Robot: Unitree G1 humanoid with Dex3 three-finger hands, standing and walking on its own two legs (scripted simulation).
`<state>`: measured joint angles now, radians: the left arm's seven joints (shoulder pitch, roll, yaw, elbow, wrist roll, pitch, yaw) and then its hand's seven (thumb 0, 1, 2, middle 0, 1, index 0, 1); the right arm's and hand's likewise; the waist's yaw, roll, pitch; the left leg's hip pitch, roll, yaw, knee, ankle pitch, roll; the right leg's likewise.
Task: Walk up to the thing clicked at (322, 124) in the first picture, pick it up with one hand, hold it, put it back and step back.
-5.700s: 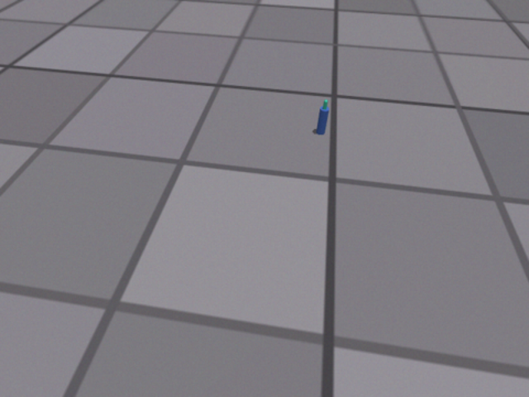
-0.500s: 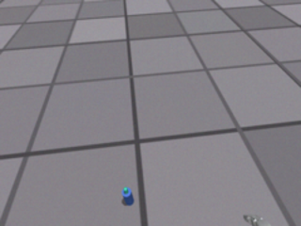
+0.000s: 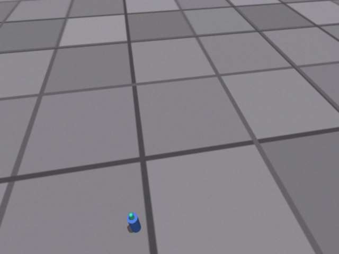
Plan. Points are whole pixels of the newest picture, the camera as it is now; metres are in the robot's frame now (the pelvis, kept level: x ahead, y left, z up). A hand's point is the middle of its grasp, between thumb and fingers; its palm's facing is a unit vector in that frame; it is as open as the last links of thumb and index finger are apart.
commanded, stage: walk up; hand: left
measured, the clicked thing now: (133, 221) +0.39 +0.19 -0.67
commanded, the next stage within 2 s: stand in 0.58 s
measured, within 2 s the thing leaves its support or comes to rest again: neither
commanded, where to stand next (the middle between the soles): +0.03 -0.01 m, yaw -1 degrees
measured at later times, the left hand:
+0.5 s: hand out of the picture +0.09 +0.25 -0.16, palm faces -0.02 -0.94 -0.33, open 7.4 cm
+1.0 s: hand out of the picture +0.09 +0.25 -0.15, palm faces -0.03 -0.94 -0.34, open 7.4 cm
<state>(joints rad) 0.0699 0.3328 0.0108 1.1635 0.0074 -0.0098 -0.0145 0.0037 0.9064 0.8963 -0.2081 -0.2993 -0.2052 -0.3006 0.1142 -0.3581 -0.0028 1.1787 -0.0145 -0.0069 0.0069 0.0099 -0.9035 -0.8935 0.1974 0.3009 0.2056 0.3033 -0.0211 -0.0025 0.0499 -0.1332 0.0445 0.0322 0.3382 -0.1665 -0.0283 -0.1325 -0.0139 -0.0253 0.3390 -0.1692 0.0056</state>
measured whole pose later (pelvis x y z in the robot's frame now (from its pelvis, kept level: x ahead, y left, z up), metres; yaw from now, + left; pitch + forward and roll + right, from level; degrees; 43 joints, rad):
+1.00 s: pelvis +0.01 +0.00 +0.00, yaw +0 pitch -2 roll +0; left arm 0.10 0.35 -0.01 1.14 0.01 -0.01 -0.01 0.00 0.91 0.90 -0.21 -0.30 -0.20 -0.30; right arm 0.09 -0.35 0.00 1.15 -0.02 0.00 0.01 0.01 -0.90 -0.89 0.20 0.30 0.21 0.30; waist -0.01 0.00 0.04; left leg -0.11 0.04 0.03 0.31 -0.16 -0.03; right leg -0.12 -0.02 -0.03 0.32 -0.17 0.01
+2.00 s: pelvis +0.01 +0.00 +0.00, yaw +0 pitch -2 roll +0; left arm 0.11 0.36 -0.01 1.12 0.01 -0.02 -0.01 0.00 0.91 0.90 -0.21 -0.30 -0.20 -0.30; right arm 0.11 -0.35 0.00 1.13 -0.02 0.00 0.01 0.01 -0.90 -0.89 0.20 0.30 0.21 0.30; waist -0.01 0.00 0.04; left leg -0.11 0.05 0.03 0.31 -0.17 -0.04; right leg -0.11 -0.01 -0.03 0.32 -0.18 0.00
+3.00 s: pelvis +0.01 +0.00 +0.00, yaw +1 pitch +1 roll +0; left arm 0.04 0.32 0.06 1.06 0.00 -0.03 0.01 0.01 0.80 0.79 -0.14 -0.22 -0.14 -0.22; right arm 0.18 -0.33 0.00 0.94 0.03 -0.03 -0.03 0.01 -0.92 -0.90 0.20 0.30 0.20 0.30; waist -0.02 0.00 0.06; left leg -0.23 0.04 0.01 0.42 -0.21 -0.03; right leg -0.22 -0.02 -0.05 0.41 -0.22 0.00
